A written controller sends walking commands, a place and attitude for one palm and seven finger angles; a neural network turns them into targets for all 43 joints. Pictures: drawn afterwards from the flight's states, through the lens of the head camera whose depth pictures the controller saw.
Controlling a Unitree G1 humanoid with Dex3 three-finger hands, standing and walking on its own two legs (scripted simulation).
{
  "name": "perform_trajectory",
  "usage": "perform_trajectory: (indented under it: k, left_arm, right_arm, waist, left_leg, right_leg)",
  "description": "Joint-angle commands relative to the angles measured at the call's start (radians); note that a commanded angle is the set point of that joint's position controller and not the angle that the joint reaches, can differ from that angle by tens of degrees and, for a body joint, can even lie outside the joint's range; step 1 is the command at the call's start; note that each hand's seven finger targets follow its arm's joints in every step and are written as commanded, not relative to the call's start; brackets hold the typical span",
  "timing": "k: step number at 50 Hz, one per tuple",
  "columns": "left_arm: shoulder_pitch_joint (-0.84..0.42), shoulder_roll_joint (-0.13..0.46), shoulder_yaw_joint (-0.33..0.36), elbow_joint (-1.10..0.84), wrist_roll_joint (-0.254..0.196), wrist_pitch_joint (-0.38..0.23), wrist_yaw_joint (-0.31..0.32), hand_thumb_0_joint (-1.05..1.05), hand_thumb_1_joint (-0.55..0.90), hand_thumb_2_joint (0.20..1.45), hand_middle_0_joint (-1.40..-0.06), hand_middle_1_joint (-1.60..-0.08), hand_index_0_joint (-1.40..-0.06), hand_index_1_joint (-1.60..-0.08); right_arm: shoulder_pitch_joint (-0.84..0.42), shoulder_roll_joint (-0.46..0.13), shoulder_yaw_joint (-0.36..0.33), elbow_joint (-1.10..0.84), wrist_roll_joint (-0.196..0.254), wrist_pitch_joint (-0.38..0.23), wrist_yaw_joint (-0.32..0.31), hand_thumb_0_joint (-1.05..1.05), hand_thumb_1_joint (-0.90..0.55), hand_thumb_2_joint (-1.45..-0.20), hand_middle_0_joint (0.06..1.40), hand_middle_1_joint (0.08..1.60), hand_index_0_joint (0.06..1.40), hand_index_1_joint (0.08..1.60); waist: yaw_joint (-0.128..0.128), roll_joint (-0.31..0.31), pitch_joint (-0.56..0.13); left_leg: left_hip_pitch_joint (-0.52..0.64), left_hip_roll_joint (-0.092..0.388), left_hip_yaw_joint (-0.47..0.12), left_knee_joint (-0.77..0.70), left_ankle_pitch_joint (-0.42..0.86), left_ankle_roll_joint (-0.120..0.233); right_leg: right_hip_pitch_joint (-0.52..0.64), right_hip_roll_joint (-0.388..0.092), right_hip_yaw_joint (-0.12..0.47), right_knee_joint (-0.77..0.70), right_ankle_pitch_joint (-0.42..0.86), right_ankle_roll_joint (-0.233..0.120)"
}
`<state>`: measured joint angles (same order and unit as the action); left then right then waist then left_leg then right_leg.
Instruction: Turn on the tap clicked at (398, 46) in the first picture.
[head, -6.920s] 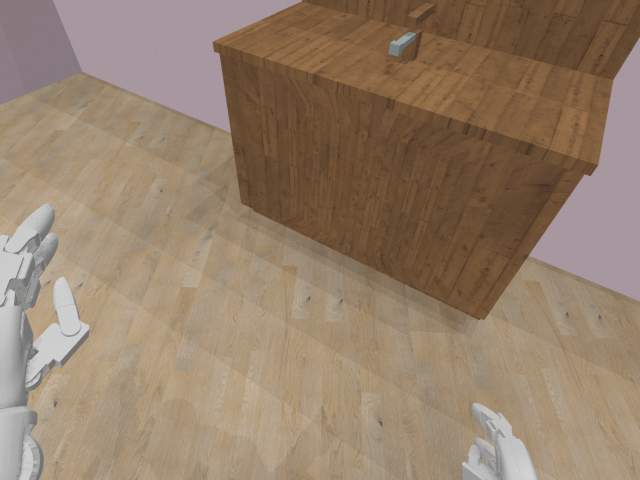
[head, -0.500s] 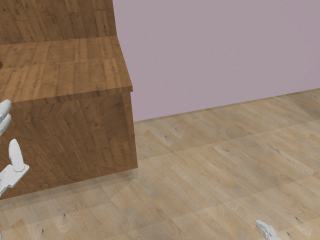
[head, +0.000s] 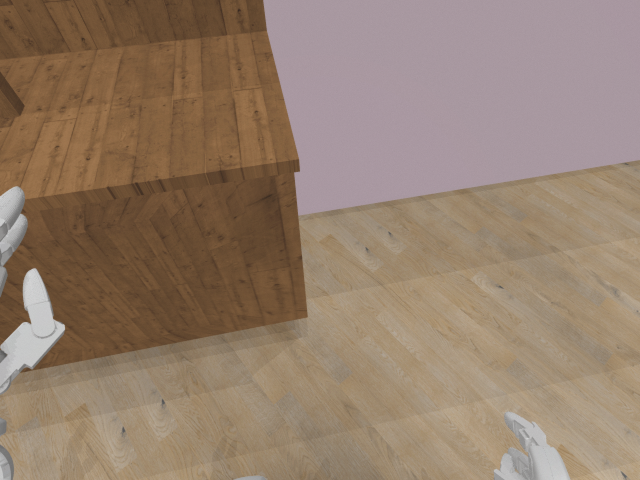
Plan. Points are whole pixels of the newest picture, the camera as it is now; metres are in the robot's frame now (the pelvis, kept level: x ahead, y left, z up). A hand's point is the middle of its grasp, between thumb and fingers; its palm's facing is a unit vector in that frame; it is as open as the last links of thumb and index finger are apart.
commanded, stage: take the last steps up to it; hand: left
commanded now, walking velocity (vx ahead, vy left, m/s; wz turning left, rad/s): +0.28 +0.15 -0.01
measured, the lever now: out of the picture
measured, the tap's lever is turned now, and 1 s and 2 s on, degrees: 0 0 0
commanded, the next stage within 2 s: come to a stop and stand still in 0.54 s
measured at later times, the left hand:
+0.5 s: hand (68, 226) +0.32 +0.28 +0.16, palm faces +0.40 -0.76 -0.51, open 7.4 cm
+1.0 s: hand (44, 175) +0.38 +0.33 +0.18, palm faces +0.32 -0.85 -0.41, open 7.4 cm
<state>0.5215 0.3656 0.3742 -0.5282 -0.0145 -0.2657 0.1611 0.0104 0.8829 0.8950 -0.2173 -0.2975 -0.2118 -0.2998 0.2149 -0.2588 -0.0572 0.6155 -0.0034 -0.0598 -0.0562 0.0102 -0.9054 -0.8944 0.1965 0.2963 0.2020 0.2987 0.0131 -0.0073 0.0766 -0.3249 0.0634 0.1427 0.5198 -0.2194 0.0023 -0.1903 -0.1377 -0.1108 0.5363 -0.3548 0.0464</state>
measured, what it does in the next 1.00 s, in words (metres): walks ahead: left foot, then right foot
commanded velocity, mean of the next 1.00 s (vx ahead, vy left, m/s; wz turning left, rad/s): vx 0.07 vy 0.03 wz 0.01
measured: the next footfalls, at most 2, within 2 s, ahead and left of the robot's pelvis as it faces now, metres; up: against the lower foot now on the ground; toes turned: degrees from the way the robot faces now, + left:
left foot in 0.02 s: +0.08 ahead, +0.14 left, +0.00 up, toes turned +9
right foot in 0.28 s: +0.13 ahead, -0.07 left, +0.00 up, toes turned -10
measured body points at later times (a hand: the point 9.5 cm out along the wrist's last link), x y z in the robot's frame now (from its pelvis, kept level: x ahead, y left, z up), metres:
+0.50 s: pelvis +0.11 +0.04 +0.01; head +0.15 +0.00 +0.45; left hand +0.30 +0.32 +0.19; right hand +0.27 -0.20 -0.12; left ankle +0.11 +0.19 -0.66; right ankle +0.09 -0.06 -0.74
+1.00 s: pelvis +0.16 +0.10 +0.01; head +0.19 +0.11 +0.45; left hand +0.35 +0.37 +0.20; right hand +0.33 -0.09 -0.08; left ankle +0.21 +0.21 -0.74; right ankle +0.16 +0.00 -0.71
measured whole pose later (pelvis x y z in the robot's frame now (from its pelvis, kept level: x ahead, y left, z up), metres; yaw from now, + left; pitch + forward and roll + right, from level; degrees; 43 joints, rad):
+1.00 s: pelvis +0.16 +0.10 +0.01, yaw -2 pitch +0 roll -1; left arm 0.51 0.40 0.36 -0.62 -0.06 -0.18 0.14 0.01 0.89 0.90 -0.21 -0.30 -0.21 -0.30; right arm 0.19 -0.11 0.05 0.57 -0.02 -0.10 -0.01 0.01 -0.90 -0.89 0.20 0.30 0.21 0.30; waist 0.01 -0.01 0.07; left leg -0.29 0.08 0.15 0.46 -0.16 0.02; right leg -0.33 0.01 -0.09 0.68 -0.41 0.03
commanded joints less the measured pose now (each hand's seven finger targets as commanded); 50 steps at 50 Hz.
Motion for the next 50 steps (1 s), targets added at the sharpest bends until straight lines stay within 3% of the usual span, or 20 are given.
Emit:
perform_trajectory:
  k: [1, 2, 4, 8, 10, 13, 14, 15, 16, 20, 23, 28, 30, 32, 33, 34, 35, 37, 40, 50]
  left_arm:
    - [-0.12, 0.151, 0.095, -0.227, -0.011, -0.052, 0.024, 0.0, 0.9, 0.9, -0.2, -0.3, -0.2, -0.3]
    - [-0.133, 0.167, 0.094, -0.221, -0.001, -0.059, 0.024, 0.0, 0.9, 0.9, -0.2, -0.3, -0.2, -0.3]
    - [-0.133, 0.214, 0.125, -0.186, -0.005, -0.049, 0.014, 0.0, 0.9, 0.9, -0.2, -0.3, -0.2, -0.3]
    - [-0.055, 0.167, 0.103, -0.268, -0.017, -0.051, 0.01, 0.0, 0.9, 0.9, -0.2, -0.3, -0.2, -0.3]
    - [-0.031, 0.19, 0.124, -0.284, -0.021, -0.049, 0.014, 0.0, 0.9, 0.9, -0.2, -0.3, -0.2, -0.3]
    - [-0.028, 0.19, 0.141, -0.197, -0.015, -0.033, 0.015, 0.0, 0.9, 0.9, -0.2, -0.3, -0.2, -0.3]
    - [-0.014, 0.209, 0.15, -0.148, -0.009, -0.025, 0.015, 0.0, 0.9, 0.9, -0.2, -0.3, -0.2, -0.3]
    - [-0.032, 0.232, 0.177, -0.112, -0.014, -0.022, 0.013, 0.0, 0.9, 0.9, -0.2, -0.3, -0.2, -0.3]
    - [-0.079, 0.225, 0.193, -0.085, -0.028, -0.023, 0.012, 0.0, 0.9, 0.9, -0.2, -0.3, -0.2, -0.3]
    - [-0.032, 0.172, 0.149, -0.001, -0.014, -0.055, -0.012, 0.0, 0.9, 0.9, -0.2, -0.3, -0.2, -0.3]
    - [-0.09, 0.155, 0.093, -0.071, -0.003, -0.074, -0.009, 0.0, 0.9, 0.9, -0.2, -0.3, -0.2, -0.3]
    - [-0.099, 0.207, 0.122, -0.247, 0.002, -0.065, 0.019, 0.0, 0.9, 0.9, -0.2, -0.3, -0.2, -0.3]
    - [-0.084, 0.221, 0.147, -0.271, 0.001, -0.059, 0.03, 0.0, 0.9, 0.9, -0.2, -0.3, -0.2, -0.3]
    - [-0.086, 0.223, 0.165, -0.284, -0.004, -0.063, 0.031, 0.0, 0.9, 0.9, -0.2, -0.3, -0.2, -0.3]
    - [-0.098, 0.213, 0.157, -0.303, -0.012, -0.067, 0.03, 0.0, 0.9, 0.9, -0.2, -0.3, -0.2, -0.3]
    - [-0.08, 0.203, 0.145, -0.286, -0.015, -0.069, 0.026, 0.0, 0.9, 0.9, -0.2, -0.3, -0.2, -0.3]
    - [-0.09, 0.22, 0.156, -0.246, -0.004, -0.07, 0.028, 0.0, 0.9, 0.9, -0.2, -0.3, -0.2, -0.3]
    - [-0.073, 0.227, 0.182, -0.207, -0.028, -0.049, 0.019, 0.0, 0.9, 0.9, -0.2, -0.3, -0.2, -0.3]
    - [-0.032, 0.182, 0.136, -0.296, -0.031, -0.03, 0.004, 0.0, 0.9, 0.9, -0.2, -0.3, -0.2, -0.3]
    - [-0.071, 0.176, 0.11, -0.241, -0.047, 0.051, -0.001, 0.0, 0.9, 0.9, -0.2, -0.3, -0.2, -0.3]
  right_arm:
    - [-0.057, -0.08, -0.038, -0.16, 0.016, -0.055, -0.01, 0.0, -0.9, -0.9, 0.2, 0.3, 0.2, 0.3]
    - [-0.057, -0.074, -0.036, -0.172, 0.017, -0.06, -0.004, 0.0, -0.9, -0.9, 0.2, 0.3, 0.2, 0.3]
    - [-0.088, -0.056, -0.021, -0.14, 0.011, -0.073, -0.007, 0.0, -0.9, -0.9, 0.2, 0.3, 0.2, 0.3]
    - [-0.078, -0.054, -0.015, -0.128, 0.025, -0.1, 0.011, 0.0, -0.9, -0.9, 0.2, 0.3, 0.2, 0.3]
    - [-0.079, -0.051, -0.004, -0.131, 0.02, -0.109, 0.012, 0.0, -0.9, -0.9, 0.2, 0.3, 0.2, 0.3]
    - [-0.084, -0.046, 0.001, -0.122, 0.019, -0.094, 0.007, 0.0, -0.9, -0.9, 0.2, 0.3, 0.2, 0.3]
    - [-0.074, -0.03, 0.002, -0.121, 0.018, -0.08, 0.005, 0.0, -0.9, -0.9, 0.2, 0.3, 0.2, 0.3]
    - [-0.097, -0.024, 0.004, -0.142, 0.011, -0.073, 0.009, 0.0, -0.9, -0.9, 0.2, 0.3, 0.2, 0.3]
    - [-0.098, -0.038, 0.0, -0.131, 0.009, -0.072, 0.013, 0.0, -0.9, -0.9, 0.2, 0.3, 0.2, 0.3]
    - [-0.103, -0.025, 0.015, -0.095, 0.008, -0.031, 0.02, 0.0, -0.9, -0.9, 0.2, 0.3, 0.2, 0.3]
    - [-0.106, -0.03, 0.011, -0.107, 0.007, -0.03, 0.023, 0.0, -0.9, -0.9, 0.2, 0.3, 0.2, 0.3]
    - [-0.107, -0.022, -0.004, -0.154, -0.002, -0.062, 0.013, 0.0, -0.9, -0.9, 0.2, 0.3, 0.2, 0.3]
    - [-0.089, -0.022, -0.01, -0.16, -0.002, -0.058, 0.006, 0.0, -0.9, -0.9, 0.2, 0.3, 0.2, 0.3]
    - [-0.074, -0.037, -0.022, -0.169, 0.005, -0.053, -0.006, 0.0, -0.9, -0.9, 0.2, 0.3, 0.2, 0.3]
    - [-0.063, -0.062, -0.03, -0.176, 0.012, -0.049, -0.008, 0.0, -0.9, -0.9, 0.2, 0.3, 0.2, 0.3]
    - [-0.053, -0.079, -0.041, -0.18, 0.014, -0.046, -0.005, 0.0, -0.9, -0.9, 0.2, 0.3, 0.2, 0.3]
    - [-0.05, -0.063, -0.03, -0.191, 0.008, -0.045, 0.008, 0.0, -0.9, -0.9, 0.2, 0.3, 0.2, 0.3]
    - [-0.066, -0.057, -0.016, -0.162, 0.001, -0.044, 0.009, 0.0, -0.9, -0.9, 0.2, 0.3, 0.2, 0.3]
    - [-0.062, -0.049, -0.006, -0.161, 0.003, -0.056, 0.032, 0.0, -0.9, -0.9, 0.2, 0.3, 0.2, 0.3]
    - [-0.053, -0.044, 0.026, -0.165, -0.004, -0.084, 0.015, 0.0, -0.9, -0.9, 0.2, 0.3, 0.2, 0.3]
  waist:
    - [-0.039, 0.242, -0.263]
    - [-0.029, 0.248, -0.244]
    - [-0.022, 0.225, -0.164]
    - [-0.01, 0.268, -0.154]
    - [-0.01, 0.283, -0.175]
    - [0.001, 0.134, -0.204]
    - [-0.004, -0.084, -0.232]
    - [-0.005, -0.309, -0.219]
    - [-0.008, -0.255, -0.189]
    - [-0.02, -0.119, -0.131]
    - [-0.026, -0.155, -0.144]
    - [0.014, -0.191, -0.193]
    - [-0.004, -0.163, -0.214]
    - [-0.022, -0.037, -0.249]
    - [-0.028, 0.179, -0.282]
    - [-0.018, 0.34, -0.282]
    - [-0.016, 0.237, -0.256]
    - [-0.025, 0.196, -0.243]
    - [-0.02, 0.224, -0.246]
    - [-0.023, 0.228, -0.199]
  left_leg:
    - [0.445, 0.207, -0.282, -0.106, 0.327, 0.144]
    - [0.424, 0.297, -0.43, -0.161, 0.378, 0.215]
    - [0.312, 0.308, -0.418, -0.186, 0.253, 0.263]
    - [0.181, 0.183, -0.179, -0.164, 0.245, 0.186]
    - [0.145, 0.164, -0.133, -0.135, 0.256, 0.152]
    - [0.013, 0.124, -0.088, 0.069, 0.131, 0.093]
    - [-0.121, 0.042, -0.021, 0.292, 0.012, 0.058]
    - [-0.352, -0.066, -0.025, 0.547, -0.295, 0.01]
    - [-0.378, -0.032, -0.154, 0.69, -0.291, -0.008]
    - [-0.404, 0.021, -0.159, 0.709, -0.13, -0.034]
    - [-0.297, 0.025, -0.094, 0.469, -0.075, -0.028]
    - [-0.082, -0.034, 0.027, 0.14, -0.034, -0.005]
    - [0.041, -0.054, 0.039, 0.019, 0.054, -0.005]
    - [0.196, -0.044, 0.028, -0.094, 0.146, 0.002]
    - [0.311, 0.079, -0.132, -0.11, 0.335, 0.043]
    - [0.381, 0.287, -0.391, -0.14, 0.587, 0.13]
    - [0.304, 0.32, -0.446, -0.173, 0.58, 0.175]
    - [0.276, 0.314, -0.389, -0.162, 0.585, 0.183]
    - [0.277, 0.244, -0.208, -0.14, 0.619, 0.115]
    - [0.183, 0.277, -0.171, -0.176, 0.392, 0.079]
  right_leg:
    - [-0.276, 0.058, -0.021, 0.409, -0.008, -0.023]
    - [-0.37, 0.096, 0.019, 0.585, -0.289, -0.033]
    - [-0.437, 0.03, 0.073, 0.637, -0.25, -0.031]
    - [-0.267, 0.05, -0.009, 0.339, -0.093, -0.027]
    - [-0.154, 0.083, -0.055, 0.185, -0.03, -0.026]
    - [0.095, 0.072, -0.029, -0.075, 0.129, -0.049]
    - [0.201, -0.081, 0.21, -0.139, 0.204, -0.116]
    - [0.292, -0.298, 0.599, -0.215, 0.344, -0.219]
    - [0.222, -0.357, 0.625, -0.252, 0.311, -0.246]
    - [0.173, -0.224, 0.245, -0.166, 0.612, -0.187]
    - [0.143, -0.183, 0.109, -0.148, 0.728, -0.158]
    - [0.15, -0.172, 0.096, -0.106, 0.728, -0.157]
    - [0.113, -0.151, 0.072, -0.053, 0.623, -0.131]
    - [0.052, -0.09, 0.047, 0.106, 0.527, -0.09]
    - [-0.065, 0.004, -0.01, 0.292, 0.268, -0.048]
    - [-0.25, 0.088, 0.005, 0.496, -0.267, -0.024]
    - [-0.262, 0.115, 0.072, 0.605, -0.321, -0.041]
    - [-0.29, 0.073, 0.106, 0.594, -0.214, -0.029]
    - [-0.253, 0.096, 0.067, 0.428, -0.093, -0.02]
    - [-0.074, 0.142, 0.03, 0.037, -0.017, -0.018]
